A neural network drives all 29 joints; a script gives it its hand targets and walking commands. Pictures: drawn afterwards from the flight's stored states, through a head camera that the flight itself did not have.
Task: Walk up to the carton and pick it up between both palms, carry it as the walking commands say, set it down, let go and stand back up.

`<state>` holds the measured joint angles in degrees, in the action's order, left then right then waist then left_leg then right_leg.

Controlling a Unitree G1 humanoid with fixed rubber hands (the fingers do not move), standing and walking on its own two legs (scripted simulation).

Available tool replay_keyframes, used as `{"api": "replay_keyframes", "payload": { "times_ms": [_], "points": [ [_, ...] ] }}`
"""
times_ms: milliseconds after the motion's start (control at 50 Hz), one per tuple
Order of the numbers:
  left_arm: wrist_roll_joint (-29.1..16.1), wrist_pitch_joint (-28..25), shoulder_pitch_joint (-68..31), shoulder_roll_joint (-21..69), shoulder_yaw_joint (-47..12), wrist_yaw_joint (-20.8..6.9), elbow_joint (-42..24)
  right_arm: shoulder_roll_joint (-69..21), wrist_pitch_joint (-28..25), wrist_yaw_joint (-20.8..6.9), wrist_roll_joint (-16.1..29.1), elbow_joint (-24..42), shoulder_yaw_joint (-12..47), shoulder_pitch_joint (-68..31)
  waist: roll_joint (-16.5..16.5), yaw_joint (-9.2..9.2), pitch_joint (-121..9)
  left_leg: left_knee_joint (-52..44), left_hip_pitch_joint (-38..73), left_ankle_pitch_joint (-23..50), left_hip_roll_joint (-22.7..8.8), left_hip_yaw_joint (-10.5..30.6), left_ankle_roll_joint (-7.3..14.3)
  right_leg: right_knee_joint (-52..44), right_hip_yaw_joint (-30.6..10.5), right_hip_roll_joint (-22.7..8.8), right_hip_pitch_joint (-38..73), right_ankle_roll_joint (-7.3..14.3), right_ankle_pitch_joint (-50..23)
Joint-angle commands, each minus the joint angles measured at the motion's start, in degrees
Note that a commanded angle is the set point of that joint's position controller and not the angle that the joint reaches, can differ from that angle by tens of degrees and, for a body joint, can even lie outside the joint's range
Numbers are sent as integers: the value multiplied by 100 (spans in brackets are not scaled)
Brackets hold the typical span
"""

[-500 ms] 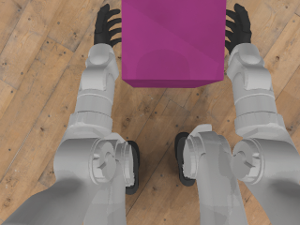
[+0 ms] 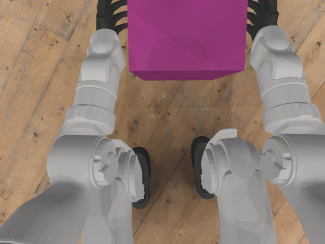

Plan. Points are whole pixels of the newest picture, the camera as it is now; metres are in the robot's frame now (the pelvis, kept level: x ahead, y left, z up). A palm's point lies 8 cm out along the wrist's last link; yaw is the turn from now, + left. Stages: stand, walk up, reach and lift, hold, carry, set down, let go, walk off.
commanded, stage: set down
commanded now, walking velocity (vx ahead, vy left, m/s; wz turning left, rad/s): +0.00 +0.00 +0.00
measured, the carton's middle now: (181, 33) +0.54 -0.07 -0.23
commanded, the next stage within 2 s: none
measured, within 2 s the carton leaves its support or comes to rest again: rests again in 0.32 s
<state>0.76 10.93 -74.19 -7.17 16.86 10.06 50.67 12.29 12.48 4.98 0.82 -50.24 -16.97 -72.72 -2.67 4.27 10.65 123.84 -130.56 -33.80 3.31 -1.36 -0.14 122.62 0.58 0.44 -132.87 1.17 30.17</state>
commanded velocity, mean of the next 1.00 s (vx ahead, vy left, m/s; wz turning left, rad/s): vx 0.00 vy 0.00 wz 0.00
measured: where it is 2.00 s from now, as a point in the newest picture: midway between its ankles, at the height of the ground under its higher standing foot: (172, 182)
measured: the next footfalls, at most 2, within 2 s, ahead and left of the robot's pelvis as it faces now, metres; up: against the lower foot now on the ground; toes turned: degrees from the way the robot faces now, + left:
none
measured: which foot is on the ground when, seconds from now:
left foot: down 0.00-1.00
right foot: down 0.00-1.00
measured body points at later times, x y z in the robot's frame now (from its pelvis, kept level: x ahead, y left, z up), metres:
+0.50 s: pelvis +0.00 +0.00 -0.01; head +0.35 -0.03 +0.27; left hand +0.55 +0.09 -0.17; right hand +0.52 -0.22 -0.17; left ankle +0.10 +0.11 -0.34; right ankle +0.12 -0.11 -0.34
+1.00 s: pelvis -0.01 +0.01 -0.02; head +0.34 -0.02 +0.26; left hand +0.55 +0.09 -0.17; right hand +0.52 -0.22 -0.17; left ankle +0.10 +0.11 -0.34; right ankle +0.12 -0.11 -0.34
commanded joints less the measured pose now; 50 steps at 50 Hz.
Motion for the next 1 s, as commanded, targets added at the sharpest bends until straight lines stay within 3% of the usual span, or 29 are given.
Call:
{"api": "replay_keyframes", "payload": {
  "times_ms": [0,220,360,540,980],
  "points": [
    [-433,-69,-3317,5338,-2299,-1570,-430,-5322,-118,-1692,498,664,2339,-3328,158,228,-6721,-871,2721,1495,662,-150,86,-869,147,544,4110,-201,-2115],
    [-387,-153,-3439,5145,-2072,-1573,-149,-5190,-209,-1703,482,501,2163,-3499,158,160,-6328,-819,2538,1233,615,-134,112,-809,135,528,3886,-185,-1809],
    [-403,-205,-3384,5190,-2071,-1571,-57,-5200,-265,-1740,558,506,2142,-3527,90,123,-6290,-758,2570,1427,606,-121,117,-724,132,542,3777,-180,-1955],
    [-471,-270,-3258,5254,-2123,-1566,3,-5091,-326,-1764,533,360,2038,-3319,-46,237,-6119,-693,2564,1623,629,-70,77,-627,131,530,3582,-156,-2102],
    [-98,-185,-3069,4760,-1692,-1616,592,-4543,-267,-1905,194,-273,1448,-3191,-158,216,-4880,-801,2173,899,548,-17,86,-641,102,445,2801,-98,-1163]
  ]
}}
